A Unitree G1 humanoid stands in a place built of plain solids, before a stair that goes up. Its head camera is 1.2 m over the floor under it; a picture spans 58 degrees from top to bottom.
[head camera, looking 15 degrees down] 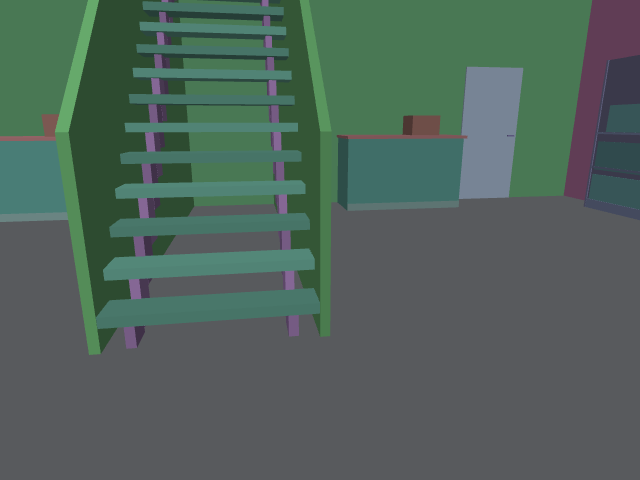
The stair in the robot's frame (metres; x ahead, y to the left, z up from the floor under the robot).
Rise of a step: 0.20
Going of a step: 0.20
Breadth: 1.20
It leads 9 degrees to the left of straight ahead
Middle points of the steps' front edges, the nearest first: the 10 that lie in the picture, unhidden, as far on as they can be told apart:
2.20 0.59 0.21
2.39 0.62 0.41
2.59 0.66 0.61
2.79 0.69 0.81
2.99 0.72 1.01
3.18 0.75 1.21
3.38 0.79 1.41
3.58 0.82 1.61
3.78 0.85 1.81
3.97 0.88 2.01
